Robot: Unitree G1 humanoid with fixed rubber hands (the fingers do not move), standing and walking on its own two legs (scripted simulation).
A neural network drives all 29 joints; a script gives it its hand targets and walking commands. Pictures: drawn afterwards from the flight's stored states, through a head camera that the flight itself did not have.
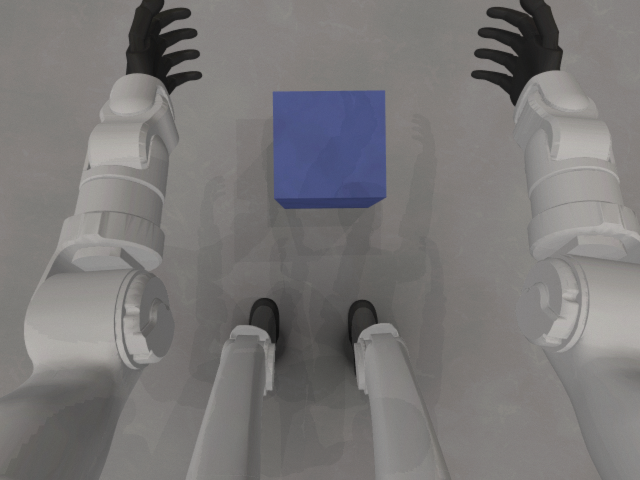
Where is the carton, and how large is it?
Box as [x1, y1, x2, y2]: [273, 90, 385, 208]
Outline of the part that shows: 384,90 273,91 274,198 284,208 368,207 385,197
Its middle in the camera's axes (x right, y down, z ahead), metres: +0.02 -0.17 +0.84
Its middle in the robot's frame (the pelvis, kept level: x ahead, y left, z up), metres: +0.54 -0.03 -0.54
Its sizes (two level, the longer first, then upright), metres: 0.210 0.200 0.250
